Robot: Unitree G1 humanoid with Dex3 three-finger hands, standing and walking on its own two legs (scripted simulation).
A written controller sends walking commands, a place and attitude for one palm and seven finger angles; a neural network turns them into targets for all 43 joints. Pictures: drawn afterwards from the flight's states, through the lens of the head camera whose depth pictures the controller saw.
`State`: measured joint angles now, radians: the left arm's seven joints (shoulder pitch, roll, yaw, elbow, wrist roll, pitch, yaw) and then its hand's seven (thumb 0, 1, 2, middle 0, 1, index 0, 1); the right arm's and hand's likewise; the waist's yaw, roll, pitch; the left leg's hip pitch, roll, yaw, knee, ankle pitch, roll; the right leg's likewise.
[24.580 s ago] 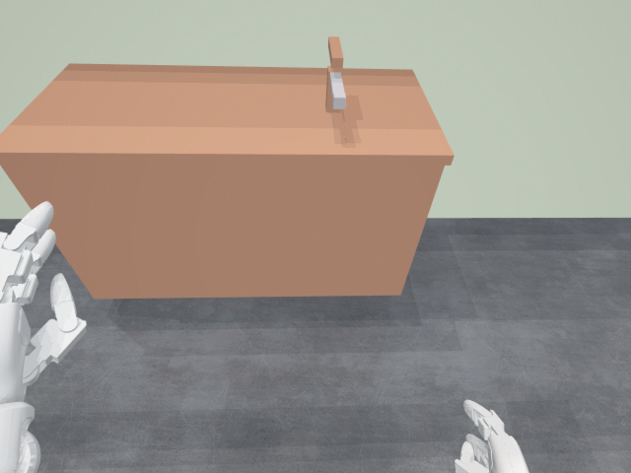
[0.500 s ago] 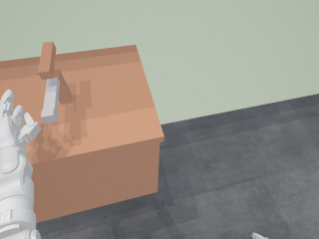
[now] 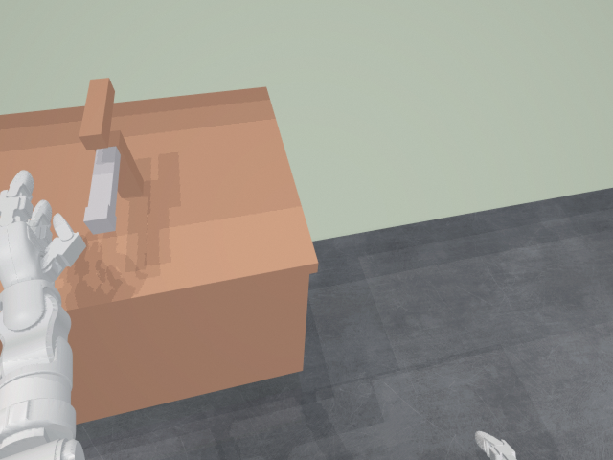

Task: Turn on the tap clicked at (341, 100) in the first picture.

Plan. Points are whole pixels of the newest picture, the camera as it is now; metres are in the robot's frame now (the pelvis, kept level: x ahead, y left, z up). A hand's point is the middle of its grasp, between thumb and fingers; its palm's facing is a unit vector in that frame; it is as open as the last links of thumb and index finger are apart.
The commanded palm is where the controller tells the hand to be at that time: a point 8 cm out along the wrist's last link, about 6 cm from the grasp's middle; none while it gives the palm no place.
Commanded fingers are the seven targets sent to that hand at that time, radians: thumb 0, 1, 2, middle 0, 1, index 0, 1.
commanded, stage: push the lever round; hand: left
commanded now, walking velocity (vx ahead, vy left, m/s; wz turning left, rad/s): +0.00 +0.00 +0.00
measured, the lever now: (100, 219) +0.40 +0.29 +0.08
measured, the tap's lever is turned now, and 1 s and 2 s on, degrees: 0 8 42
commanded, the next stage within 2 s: none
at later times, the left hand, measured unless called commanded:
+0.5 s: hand (95, 239) +0.37 +0.29 +0.07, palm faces +0.48 -0.87 -0.09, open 7.8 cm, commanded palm +0.33 +0.32 +0.07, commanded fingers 0.00 0.90 0.90 -0.15 -0.15 -0.15 -0.15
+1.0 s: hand (120, 240) +0.37 +0.26 +0.07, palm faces +0.57 -0.82 -0.06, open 7.6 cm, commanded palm +0.33 +0.28 +0.07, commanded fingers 0.00 0.90 0.90 -0.15 -0.15 -0.15 -0.15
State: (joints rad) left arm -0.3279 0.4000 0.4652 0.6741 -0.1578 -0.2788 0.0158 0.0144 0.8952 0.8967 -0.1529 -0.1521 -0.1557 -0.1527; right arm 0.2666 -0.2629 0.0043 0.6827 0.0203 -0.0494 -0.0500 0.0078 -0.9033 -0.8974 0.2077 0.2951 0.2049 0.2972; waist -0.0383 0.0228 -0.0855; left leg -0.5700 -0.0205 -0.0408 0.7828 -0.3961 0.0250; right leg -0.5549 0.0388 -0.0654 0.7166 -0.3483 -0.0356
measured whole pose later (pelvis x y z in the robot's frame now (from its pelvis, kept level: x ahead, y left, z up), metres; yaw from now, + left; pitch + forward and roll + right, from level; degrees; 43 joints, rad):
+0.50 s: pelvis +0.01 +0.00 +0.00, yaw -1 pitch +10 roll -2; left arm -0.26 0.35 0.45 0.61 -0.15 -0.29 0.07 0.02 0.91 0.90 -0.15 -0.15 -0.16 -0.15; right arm 0.30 -0.26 -0.01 0.69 0.02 -0.03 -0.03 0.01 -0.90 -0.90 0.21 0.30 0.20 0.30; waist -0.04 0.03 -0.10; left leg -0.55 -0.01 -0.03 0.77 -0.41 0.02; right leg -0.54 0.05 -0.06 0.71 -0.36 -0.04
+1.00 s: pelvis +0.00 +0.00 +0.00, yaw +1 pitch +10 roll -2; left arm -0.32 0.23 0.34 0.59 -0.08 -0.28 0.30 0.01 0.94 0.92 -0.15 -0.15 -0.16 -0.15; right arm 0.25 -0.24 0.00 0.70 0.00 -0.03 -0.02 0.01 -0.90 -0.90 0.21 0.29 0.20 0.30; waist -0.03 0.03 -0.10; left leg -0.56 -0.02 -0.05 0.80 -0.40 0.02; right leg -0.55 0.03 -0.07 0.74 -0.36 -0.04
